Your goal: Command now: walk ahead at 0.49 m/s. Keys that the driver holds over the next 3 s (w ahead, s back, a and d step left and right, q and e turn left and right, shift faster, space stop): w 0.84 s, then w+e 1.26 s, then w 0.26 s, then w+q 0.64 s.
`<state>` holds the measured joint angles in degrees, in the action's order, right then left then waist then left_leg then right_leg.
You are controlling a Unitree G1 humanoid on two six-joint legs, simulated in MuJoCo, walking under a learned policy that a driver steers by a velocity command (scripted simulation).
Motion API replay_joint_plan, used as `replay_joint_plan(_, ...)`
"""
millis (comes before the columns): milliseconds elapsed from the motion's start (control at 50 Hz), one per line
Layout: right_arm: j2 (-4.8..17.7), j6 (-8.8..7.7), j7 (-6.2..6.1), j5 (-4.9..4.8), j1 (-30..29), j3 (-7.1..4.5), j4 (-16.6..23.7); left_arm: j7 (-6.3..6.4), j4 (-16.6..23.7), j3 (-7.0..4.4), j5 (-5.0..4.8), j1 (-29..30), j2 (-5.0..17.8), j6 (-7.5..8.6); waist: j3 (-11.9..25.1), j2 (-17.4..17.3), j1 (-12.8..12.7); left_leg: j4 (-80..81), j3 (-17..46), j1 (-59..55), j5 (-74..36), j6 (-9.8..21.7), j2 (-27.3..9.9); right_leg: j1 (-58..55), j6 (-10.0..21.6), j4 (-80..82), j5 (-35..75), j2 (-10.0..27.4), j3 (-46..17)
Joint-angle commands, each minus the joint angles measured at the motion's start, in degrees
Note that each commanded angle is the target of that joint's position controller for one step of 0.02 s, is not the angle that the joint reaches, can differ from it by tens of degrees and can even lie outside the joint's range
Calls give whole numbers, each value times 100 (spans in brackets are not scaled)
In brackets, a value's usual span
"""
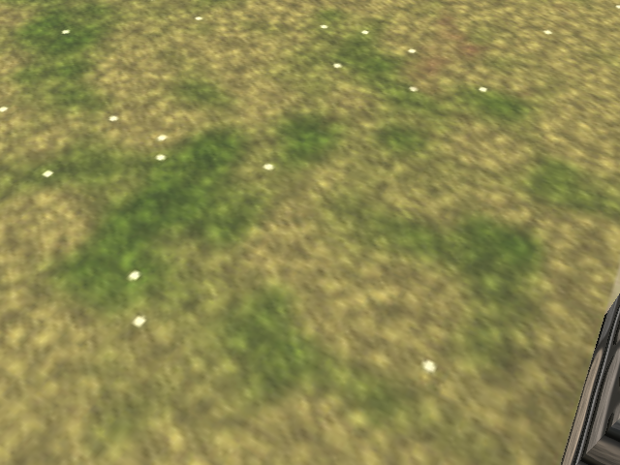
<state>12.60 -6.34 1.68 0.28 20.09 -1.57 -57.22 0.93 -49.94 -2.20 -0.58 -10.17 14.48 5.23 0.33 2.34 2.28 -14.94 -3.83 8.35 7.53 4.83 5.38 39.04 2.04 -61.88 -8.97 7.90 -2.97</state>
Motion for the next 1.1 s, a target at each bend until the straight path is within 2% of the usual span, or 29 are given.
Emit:
replay_joint_plan(20, 827, -61, -118, -26, -179, -141, 332, 8, 261, -55, 44, -28, 206, 4, -337, -389, -212, 1001, 1149, 425, -559, 938, -1621, 145, -121, 961, 931, 154, -11)
replay_joint_plan(120, 1006, 27, -166, -134, 377, -177, 165, -84, 498, 3, -62, 976, 180, 61, -477, -501, 171, 877, 856, -155, -397, 717, -1567, -164, -200, 2506, 1477, -166, 267)
replay_joint_plan(200, 981, 134, -175, -139, 559, -200, 55, -243, 726, 6, -70, 1406, 266, 133, -579, -532, 225, 462, 1028, -934, -570, 655, -1952, -89, 0, 3087, 881, -262, 237)
replay_joint_plan(240, 1094, 194, -192, -139, 407, -238, 78, -304, 704, -61, -66, 1076, 422, 177, -363, -658, -38, 17, 1029, -1142, -1360, 544, -2028, -667, 193, 3307, 468, -426, 352)
replay_joint_plan(260, 1239, 245, -195, -111, 233, -271, 189, -315, 551, -157, 1, 543, 580, 201, 8, -577, -340, -681, 838, -1148, -2506, 455, -1833, -1393, 326, 3406, 451, -635, 558)
replay_joint_plan(280, 1082, 277, -193, -60, 180, -216, 261, -294, 232, -306, 10, -489, 854, 214, 666, -484, -765, -1876, 592, -721, -2980, 307, -1501, -2781, 528, 3375, 578, -653, 536)
replay_joint_plan(300, 806, 257, -192, 61, 252, -91, 459, -248, 50, -429, 68, -1588, 1385, 201, 1599, 311, -1053, -3895, 255, 559, -1268, 80, -1042, -4556, 983, 3356, 766, 609, -969)
replay_joint_plan(320, 9, 114, -109, -32, 1003, 112, 390, -320, -57, -463, 105, -1772, 1599, 178, 2152, 1833, -624, -5550, 531, 2820, 2399, -204, -44, -6210, 1856, 4125, -257, 1538, -3522)
replay_joint_plan(340, 734, -22, -98, -173, 668, -35, 363, -333, 28, -312, 46, -1552, 978, 194, 1757, 1002, -772, -6176, 1169, 3428, 2438, -81, -390, -5893, 1619, 4382, -668, 1381, -3515)
replay_joint_plan(360, 985, -92, -97, -265, 119, -110, 547, -316, 161, -240, 29, -1006, 757, 204, 1015, 634, -675, -6129, 1039, 3618, 1849, 8, -689, -5094, 1361, 4444, -223, 1203, -2583)
replay_joint_plan(380, 900, -106, -153, -212, -168, -103, 600, -341, 265, -225, 54, -527, 739, 196, 688, 5, -467, -5815, 871, 3344, 1312, -29, -972, -4314, 1252, 4664, 195, 976, -2002)
replay_joint_plan(400, 858, -70, -194, -126, -333, -137, 643, -362, 305, -204, 74, -286, 623, 195, 379, -140, -352, -5438, 827, 3145, 1002, -76, -1134, -3761, 1212, 4903, 509, 804, -1606)
replay_joint_plan(440, 707, 51, -199, -107, -184, -148, 634, -383, 219, -166, 125, -305, 455, 227, 274, 26, -157, -5058, 836, 2701, 733, -108, -1287, -3351, 1172, 5196, 1070, 585, -1150)
replay_joint_plan(480, 608, 134, -211, -108, -230, -143, 680, -343, 94, -211, 111, -453, 609, 237, 117, 60, -77, -4730, 782, 2848, 510, -207, -1336, -3203, 1259, 5424, 1286, 559, -849)
replay_joint_plan(540, 604, 166, -217, -37, -852, -159, 906, -244, -35, -241, 84, -734, 707, 179, -124, -1, -194, -3977, 716, 3398, -277, -350, -1335, -3351, 1191, 5552, 1597, 487, -503)
replay_joint_plan(560, 503, 118, -204, -17, -1059, -152, 951, -188, -168, -259, -18, -853, 760, 148, -146, -1, -199, -3703, 716, 3513, -506, -389, -1368, -3409, 1051, 5517, 1651, 494, -446)
replay_joint_plan(640, 431, 32, -138, -62, -1822, -120, 1151, -114, -321, -237, -24, -1124, 786, 98, -294, 112, -419, -2407, 482, 3203, -1479, -394, -1142, -3373, 803, 5551, 1472, 256, -22)
replay_joint_plan(740, 466, -11, 1, -132, -2518, -108, 1384, -75, -616, -226, -33, -1499, 777, -21, -530, 175, -614, -1627, 393, 3316, -1256, -286, -978, -4176, 826, 5230, 1478, 517, -8)
replay_joint_plan(780, 467, -54, 73, -112, -2580, -105, 1490, -14, -680, -291, -48, -1588, 959, -81, -549, 134, -542, -1548, 362, 3270, -731, -161, -951, -4474, 821, 5021, 1814, 789, -95)
replay_joint_plan(820, 608, -80, 96, -117, -2253, -172, 1441, 18, -663, -322, -54, -1404, 1033, -122, -329, 243, -282, -1401, 217, 2642, -250, 7, -768, -4608, 707, 4539, 2872, 797, -34)
replay_joint_plan(860, 1096, -30, 16, -119, -679, -431, 975, 9, -536, -252, 6, -1222, 876, -150, 587, 260, 459, -1331, 118, 321, -480, 348, -532, -4048, 478, 2824, 4046, 348, 229)
replay_joint_plan(880, 1534, -9, -54, -30, 345, -547, 784, -1, -365, -148, 96, -1309, 691, -132, 1468, -466, 722, -1465, 1442, -1581, -493, 686, -1694, -2651, 322, 942, 2078, -69, 441)
replay_joint_plan(900, 1694, 2, -10, 29, 483, -559, 713, -75, -399, 66, 9, -2126, -151, -8, 2220, -2018, 225, -682, 4194, -3250, 725, 1507, -2922, -490, 56, -863, -2199, -1114, 77)
replay_joint_plan(920, 1097, -25, -11, -17, 363, -404, 756, -75, -470, -107, -151, -1686, 592, 105, 1877, -1276, 461, -332, 4275, -2877, 1240, 1210, -2771, 19, 171, -1506, -2326, -859, -706)
replay_joint_plan(940, 952, -38, -22, -71, -107, -355, 819, -81, -251, -183, -276, -1050, 803, 137, 1016, -937, 384, -167, 3306, -2024, 892, 922, -2671, 319, 218, -1516, -1771, -625, -569)
replay_joint_plan(960, 833, -58, -14, -55, -558, -307, 872, -32, -191, -184, -245, -811, 739, 122, 619, -433, 152, 17, 2605, -1158, 334, 769, -2472, 40, 189, -1245, -1207, -309, -444)
replay_joint_plan(980, 624, -76, 7, -22, -820, -260, 864, 10, -208, -234, -155, -736, 672, 61, 273, -358, -19, 235, 2014, -541, -3, 612, -2204, -185, 178, -929, -872, -155, -427)
replay_joint_plan(1020, 480, -116, 14, 52, -891, -241, 769, -8, -312, -245, -148, -1136, 419, -94, 187, -710, -264, 479, 1305, -15, -574, 536, -1988, -732, 145, -657, -572, 36, -475)
replay_joint_plan(1100, 718, -138, -109, 84, -685, -322, 569, 8, -129, -292, -124, -742, 323, -281, -141, -545, -296, 767, 541, 91, -1063, 574, -1965, -120, 48, -200, 94, 53, -494)
